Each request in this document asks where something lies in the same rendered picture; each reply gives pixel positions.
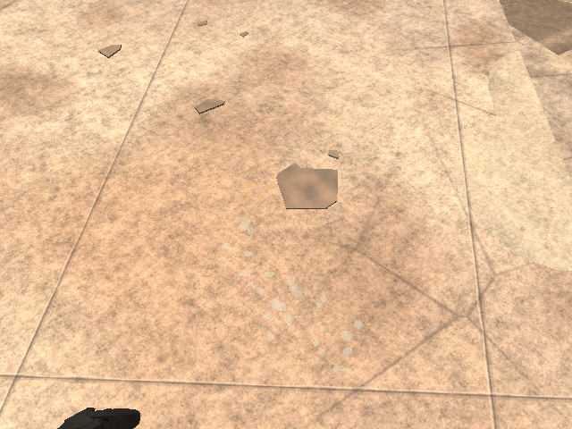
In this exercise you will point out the left robot hand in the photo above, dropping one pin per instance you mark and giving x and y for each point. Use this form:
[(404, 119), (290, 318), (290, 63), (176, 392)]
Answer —
[(117, 418)]

